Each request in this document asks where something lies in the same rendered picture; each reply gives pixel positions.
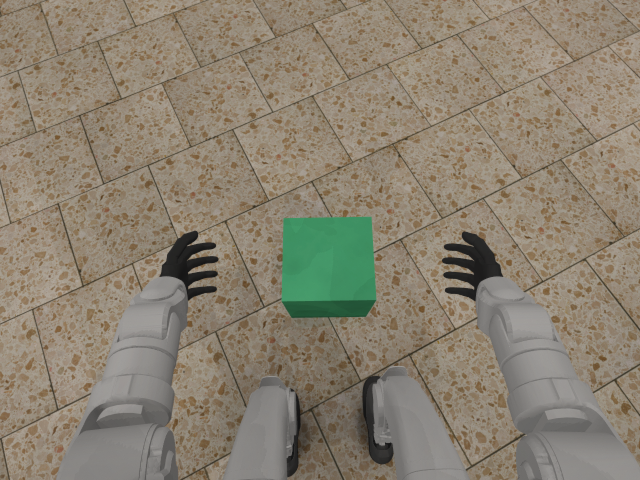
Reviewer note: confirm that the right robot forearm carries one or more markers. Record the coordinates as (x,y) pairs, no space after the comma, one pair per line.
(545,393)

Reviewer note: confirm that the robot left upper arm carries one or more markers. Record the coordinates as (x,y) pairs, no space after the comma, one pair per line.
(136,452)

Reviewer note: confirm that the robot right hand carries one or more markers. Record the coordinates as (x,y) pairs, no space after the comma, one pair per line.
(484,265)

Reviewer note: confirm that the carton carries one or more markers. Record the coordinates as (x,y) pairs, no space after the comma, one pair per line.
(328,267)

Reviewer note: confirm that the left robot forearm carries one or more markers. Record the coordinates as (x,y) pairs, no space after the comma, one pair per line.
(136,384)

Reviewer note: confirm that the robot left hand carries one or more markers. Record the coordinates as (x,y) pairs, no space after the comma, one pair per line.
(177,266)

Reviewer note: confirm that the robot foot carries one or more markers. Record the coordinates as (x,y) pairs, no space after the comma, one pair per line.
(292,461)
(380,453)

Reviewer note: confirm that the right robot foot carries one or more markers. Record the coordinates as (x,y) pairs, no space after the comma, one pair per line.
(380,453)

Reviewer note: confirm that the robot right upper arm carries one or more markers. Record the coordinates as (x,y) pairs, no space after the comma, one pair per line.
(555,455)

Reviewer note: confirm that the left robot foot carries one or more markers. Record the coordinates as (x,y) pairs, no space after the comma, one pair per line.
(292,461)

